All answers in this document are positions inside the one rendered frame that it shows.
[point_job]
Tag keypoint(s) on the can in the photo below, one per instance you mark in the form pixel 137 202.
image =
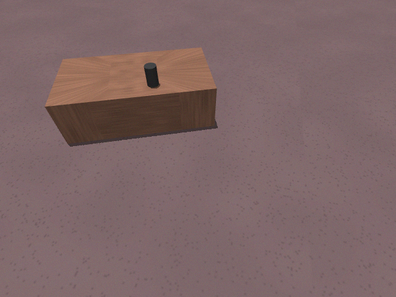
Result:
pixel 151 74

